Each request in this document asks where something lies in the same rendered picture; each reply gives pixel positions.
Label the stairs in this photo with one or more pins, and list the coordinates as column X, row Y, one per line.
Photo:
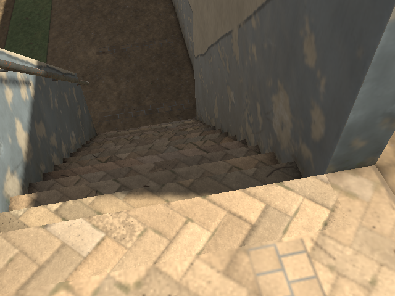
column 144, row 166

